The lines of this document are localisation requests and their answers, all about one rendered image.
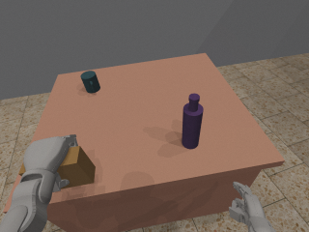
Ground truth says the left robot hand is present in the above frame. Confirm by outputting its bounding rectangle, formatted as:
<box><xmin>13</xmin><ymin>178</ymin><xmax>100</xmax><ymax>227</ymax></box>
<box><xmin>23</xmin><ymin>134</ymin><xmax>78</xmax><ymax>192</ymax></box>

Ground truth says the table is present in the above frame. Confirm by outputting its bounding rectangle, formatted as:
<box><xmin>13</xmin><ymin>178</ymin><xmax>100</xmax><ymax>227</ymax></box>
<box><xmin>3</xmin><ymin>53</ymin><xmax>285</xmax><ymax>232</ymax></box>

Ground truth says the sponge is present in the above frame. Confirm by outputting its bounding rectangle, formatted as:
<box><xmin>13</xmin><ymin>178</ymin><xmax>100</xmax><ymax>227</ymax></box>
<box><xmin>18</xmin><ymin>146</ymin><xmax>96</xmax><ymax>189</ymax></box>

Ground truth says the right robot hand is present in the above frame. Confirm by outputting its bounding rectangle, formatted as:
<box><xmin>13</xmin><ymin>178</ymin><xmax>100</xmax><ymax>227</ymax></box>
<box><xmin>229</xmin><ymin>182</ymin><xmax>266</xmax><ymax>225</ymax></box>

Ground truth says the robot right forearm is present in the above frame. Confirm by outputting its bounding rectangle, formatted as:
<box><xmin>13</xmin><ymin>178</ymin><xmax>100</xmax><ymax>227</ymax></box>
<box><xmin>247</xmin><ymin>216</ymin><xmax>276</xmax><ymax>232</ymax></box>

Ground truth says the robot left forearm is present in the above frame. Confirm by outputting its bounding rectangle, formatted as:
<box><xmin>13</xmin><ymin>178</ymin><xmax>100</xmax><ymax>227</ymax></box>
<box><xmin>0</xmin><ymin>169</ymin><xmax>56</xmax><ymax>232</ymax></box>

